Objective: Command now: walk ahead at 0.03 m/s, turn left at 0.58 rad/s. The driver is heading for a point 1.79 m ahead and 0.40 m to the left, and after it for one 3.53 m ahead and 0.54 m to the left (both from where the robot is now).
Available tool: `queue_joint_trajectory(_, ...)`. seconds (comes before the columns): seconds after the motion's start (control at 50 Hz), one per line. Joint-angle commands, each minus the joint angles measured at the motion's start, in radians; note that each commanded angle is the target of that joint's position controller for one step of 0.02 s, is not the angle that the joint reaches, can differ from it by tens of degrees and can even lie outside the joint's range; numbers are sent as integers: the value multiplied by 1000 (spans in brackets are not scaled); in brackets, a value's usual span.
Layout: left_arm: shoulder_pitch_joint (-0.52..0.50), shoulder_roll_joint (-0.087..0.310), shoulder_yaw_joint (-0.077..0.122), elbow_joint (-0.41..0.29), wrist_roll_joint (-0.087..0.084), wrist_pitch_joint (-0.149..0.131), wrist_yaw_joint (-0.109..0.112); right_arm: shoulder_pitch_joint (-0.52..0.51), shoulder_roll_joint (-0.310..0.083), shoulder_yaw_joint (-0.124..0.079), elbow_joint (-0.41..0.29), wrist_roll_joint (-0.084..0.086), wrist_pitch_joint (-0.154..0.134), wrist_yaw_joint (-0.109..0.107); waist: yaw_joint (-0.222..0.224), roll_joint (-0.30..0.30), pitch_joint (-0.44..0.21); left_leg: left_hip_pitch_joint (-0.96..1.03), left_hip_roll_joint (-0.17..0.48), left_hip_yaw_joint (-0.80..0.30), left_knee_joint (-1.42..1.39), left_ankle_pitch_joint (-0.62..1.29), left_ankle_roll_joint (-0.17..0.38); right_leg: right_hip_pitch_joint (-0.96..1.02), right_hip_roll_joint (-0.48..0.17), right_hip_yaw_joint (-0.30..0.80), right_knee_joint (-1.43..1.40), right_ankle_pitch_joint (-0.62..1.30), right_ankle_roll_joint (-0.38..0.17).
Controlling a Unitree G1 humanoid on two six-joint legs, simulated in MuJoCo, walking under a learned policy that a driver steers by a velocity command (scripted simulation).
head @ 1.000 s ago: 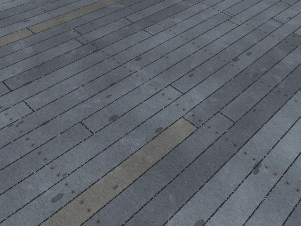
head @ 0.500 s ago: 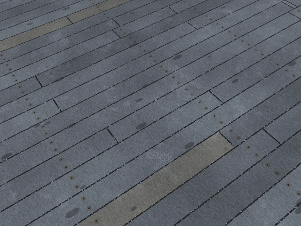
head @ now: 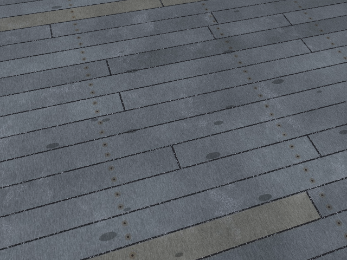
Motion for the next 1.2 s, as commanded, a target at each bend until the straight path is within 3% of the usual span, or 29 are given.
queue_joint_trajectory(0.02,65,66,15,-34,1,-1,10,-21,-173,-54,-80,3,-10,-22,24,126,-228,169,225,-286,-139,77,176,41,13,19,-112,50,22)
queue_joint_trajectory(0.1,44,73,16,-42,-5,-6,0,-29,-172,-56,-88,1,5,-26,7,167,-205,126,206,-354,-147,-120,156,100,33,28,-244,76,17)
queue_joint_trajectory(0.16,57,82,21,-45,-10,-21,-13,-28,-167,-55,-91,6,14,-21,4,191,-198,149,204,-421,-124,-113,142,144,47,28,-358,66,-5)
queue_joint_trajectory(0.2,115,81,27,-29,-11,-32,-24,-48,-162,-53,-97,18,24,-25,39,188,-195,128,174,-429,-80,-90,109,247,51,4,-541,157,-35)
queue_joint_trajectory(0.22,151,107,38,-19,-4,-33,-24,-33,-146,-48,-95,24,27,-27,50,155,-195,73,134,-400,-32,-141,67,338,-2,28,-640,223,-62)
queue_joint_trajectory(0.24,173,179,53,-25,14,-28,-18,9,-90,-34,-94,18,29,-26,24,-36,-206,-53,34,-272,179,-361,5,443,-219,220,-715,229,-139)
queue_joint_trajectory(0.26,135,236,63,-26,46,-23,-19,-9,-119,-45,-133,24,17,-25,0,-301,-124,-228,-94,-80,399,-522,-46,354,-375,464,-781,338,-298)
queue_joint_trajectory(0.28,71,174,48,-67,47,-28,-13,18,-198,-69,-106,8,10,-24,-3,-203,-117,-215,-20,-119,589,-482,-78,318,-390,433,-768,376,-331)
queue_joint_trajectory(0.3,13,122,35,-81,31,-27,-4,44,-215,-81,-77,14,15,-19,-27,-142,-109,-206,-14,-109,660,-413,-92,308,-326,314,-743,392,-285)
queue_joint_trajectory(0.34,-11,90,24,-91,2,-23,7,77,-159,-70,-45,13,35,-23,-19,-111,-90,-246,-2,-84,768,-321,-130,352,-248,180,-719,415,-240)
queue_joint_trajectory(0.4,58,95,22,-82,9,-7,19,4,-109,-49,-78,30,38,-16,31,-123,-88,-275,31,-12,699,-267,-160,430,-221,72,-720,493,-258)
queue_joint_trajectory(0.48,107,148,42,-76,8,7,17,-62,-79,-28,-117,22,36,-4,79,-154,-128,-211,88,32,484,-294,-173,525,-269,34,-704,557,-278)
queue_joint_trajectory(0.58,88,190,59,-75,-16,7,-8,-38,-98,-33,-122,25,46,13,65,-176,-141,-19,83,110,245,-280,-125,472,-302,-26,-668,615,-261)
queue_joint_trajectory(0.62,66,190,60,-70,-37,3,-13,13,-97,-40,-107,25,51,19,22,-159,-146,90,65,135,59,-161,-78,448,-295,-61,-597,598,-219)
queue_joint_trajectory(0.64,90,163,54,-56,-42,-2,-15,54,-114,-51,-91,23,51,14,3,-120,-160,203,45,127,-50,-56,-43,392,-266,-104,-518,532,-168)
queue_joint_trajectory(0.66,138,116,42,-45,-19,-6,-19,102,-182,-74,-85,24,48,3,-1,41,-197,396,132,-22,-91,215,8,230,-196,-188,-328,342,-82)
queue_joint_trajectory(0.68,114,36,9,-99,47,-10,-22,103,-294,-89,-116,13,40,-13,29,361,-203,535,401,-394,-38,658,172,-92,-52,-212,-19,-251,16)
queue_joint_trajectory(0.7,25,100,27,-121,23,-13,-12,132,-253,-76,-118,-22,13,4,-63,261,-287,450,472,-466,-83,565,323,-134,-7,-46,151,-293,25)
queue_joint_trajectory(0.72,2,133,39,-121,-5,-9,-7,91,-223,-64,-105,-21,-6,9,-41,180,-223,404,408,-371,-102,456,282,-146,-30,-13,202,-216,15)
queue_joint_trajectory(0.74,22,134,43,-107,-9,-4,-2,31,-189,-56,-96,-3,-13,3,-7,148,-182,366,345,-287,-102,360,216,-148,-48,-6,175,-123,7)
queue_joint_trajectory(0.78,61,134,46,-79,5,5,5,-43,-147,-33,-102,13,-8,-10,26,135,-166,293,283,-211,-104,350,165,-85,-45,-16,136,-4,22)
queue_joint_trajectory(0.88,74,76,22,-72,-3,8,-2,-43,-126,-18,-76,-4,-9,-22,19,146,-180,277,253,-180,-113,270,162,28,-33,-27,-82,80,38)
queue_joint_trajectory(1.02,78,73,14,-81,-7,0,-14,-61,-113,-2,-28,-4,-4,-1,8,155,-123,179,247,-256,-96,55,160,222,-17,-45,-412,82,4)
queue_joint_trajectory(1.06,119,54,4,-70,11,-13,-21,-53,-70,17,-4,2,-10,1,46,106,-130,131,202,-239,-68,16,94,378,-27,-34,-649,321,-25)
queue_joint_trajectory(1.08,136,98,9,-76,24,-18,-17,-17,-46,26,8,-16,-19,1,26,34,-160,95,150,-200,-19,-61,35,468,-118,56,-651,517,-53)
queue_joint_trajectory(1.1,94,157,18,-74,20,-19,-15,50,-48,21,16,-24,-26,5,-54,-104,-153,98,66,-108,-8,-164,-11,424,-169,94,-609,532,-120)
queue_joint_trajectory(1.12,65,96,7,-74,11,-20,-20,21,-52,23,25,-32,-24,2,-33,-134,-161,196,61,-75,-20,-169,-48,322,-162,103,-635,342,-156)
queue_joint_trajectory(1.16,58,69,-3,-77,17,-29,-25,-48,-86,10,29,-18,-14,-6,11,-75,-117,194,62,-81,0,-113,-38,295,-94,45,-634,228,-101)
queue_joint_trajectory(1.2,78,68,-8,-67,14,-43,-23,-37,-70,12,33,-16,-1,-11,13,-72,-109,187,71,-97,-8,-62,-28,299,-83,29,-623,239,-82)
Velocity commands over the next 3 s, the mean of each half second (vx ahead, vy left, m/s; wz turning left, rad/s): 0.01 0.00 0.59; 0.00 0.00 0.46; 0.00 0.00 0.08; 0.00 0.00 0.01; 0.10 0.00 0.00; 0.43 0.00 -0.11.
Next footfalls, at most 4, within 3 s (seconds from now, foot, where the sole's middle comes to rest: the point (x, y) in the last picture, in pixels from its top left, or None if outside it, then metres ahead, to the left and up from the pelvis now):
0.22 right None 0.09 -0.16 -0.77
0.66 left None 0.01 0.10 -0.77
1.08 right None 0.13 -0.10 -0.77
2.58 left None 0.08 0.16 -0.77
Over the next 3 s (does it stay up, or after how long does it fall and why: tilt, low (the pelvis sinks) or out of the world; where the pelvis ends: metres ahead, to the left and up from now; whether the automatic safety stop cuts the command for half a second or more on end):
stays up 0.23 0.14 -0.01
